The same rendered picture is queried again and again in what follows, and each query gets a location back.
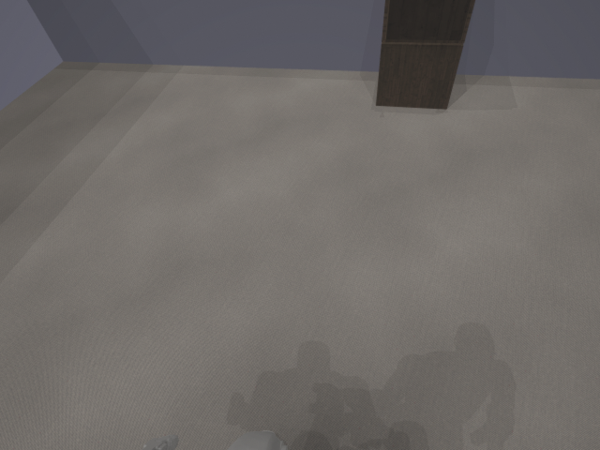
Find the left robot thigh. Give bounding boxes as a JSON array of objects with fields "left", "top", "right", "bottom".
[{"left": 228, "top": 431, "right": 288, "bottom": 450}]

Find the cupboard door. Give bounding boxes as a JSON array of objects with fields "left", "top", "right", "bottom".
[{"left": 386, "top": 0, "right": 471, "bottom": 40}]

